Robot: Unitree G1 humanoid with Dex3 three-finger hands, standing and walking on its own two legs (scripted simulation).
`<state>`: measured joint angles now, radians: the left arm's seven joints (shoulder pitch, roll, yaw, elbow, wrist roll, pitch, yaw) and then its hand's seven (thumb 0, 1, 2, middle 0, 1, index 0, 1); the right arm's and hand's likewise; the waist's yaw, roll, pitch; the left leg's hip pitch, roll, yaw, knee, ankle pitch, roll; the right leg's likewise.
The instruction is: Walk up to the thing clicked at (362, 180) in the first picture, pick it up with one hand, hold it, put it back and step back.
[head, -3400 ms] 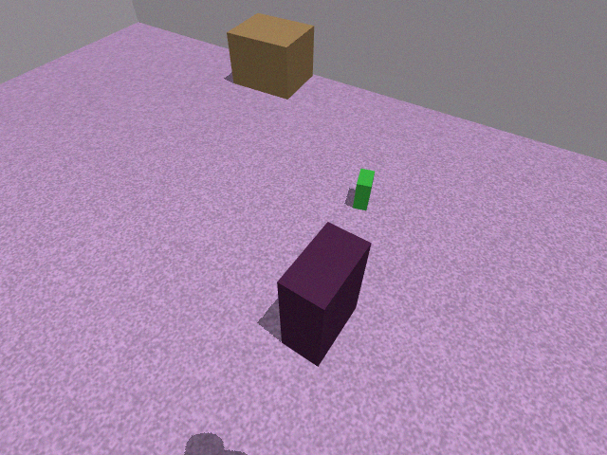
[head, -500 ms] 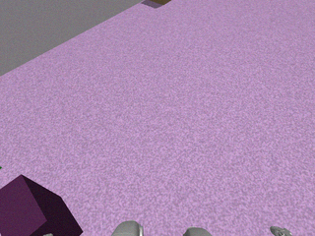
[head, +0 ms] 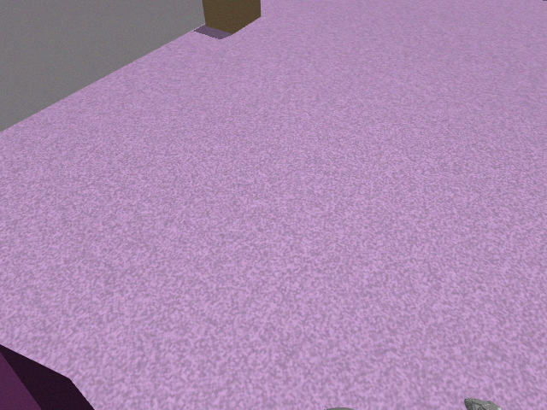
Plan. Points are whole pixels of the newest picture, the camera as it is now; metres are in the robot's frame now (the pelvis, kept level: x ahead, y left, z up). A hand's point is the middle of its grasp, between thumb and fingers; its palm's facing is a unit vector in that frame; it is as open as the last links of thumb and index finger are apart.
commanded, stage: walk up
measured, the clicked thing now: out of the picture +0.49 +1.23 -0.68
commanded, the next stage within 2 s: stand in 0.48 s
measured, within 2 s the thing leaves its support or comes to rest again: neither
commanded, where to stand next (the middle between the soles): +0.06 +0.02 m, yaw -1 degrees
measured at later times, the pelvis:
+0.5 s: pelvis +0.00 +0.01 +0.02, yaw -3 degrees
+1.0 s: pelvis +0.01 +0.00 +0.03, yaw -1 degrees
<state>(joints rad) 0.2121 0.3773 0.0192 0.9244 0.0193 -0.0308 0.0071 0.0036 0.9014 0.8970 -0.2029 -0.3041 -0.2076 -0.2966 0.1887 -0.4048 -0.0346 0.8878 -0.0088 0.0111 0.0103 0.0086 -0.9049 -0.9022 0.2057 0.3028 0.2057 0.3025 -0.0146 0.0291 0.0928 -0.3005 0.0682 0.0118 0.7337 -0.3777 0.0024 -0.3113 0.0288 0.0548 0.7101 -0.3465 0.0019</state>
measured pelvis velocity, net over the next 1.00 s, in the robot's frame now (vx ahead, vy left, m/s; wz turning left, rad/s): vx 0.01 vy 0.00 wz -0.01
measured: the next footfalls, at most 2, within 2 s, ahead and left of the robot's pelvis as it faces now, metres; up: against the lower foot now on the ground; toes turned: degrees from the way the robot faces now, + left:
none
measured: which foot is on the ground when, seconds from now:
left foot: down 0.00-1.00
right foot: down 0.00-1.00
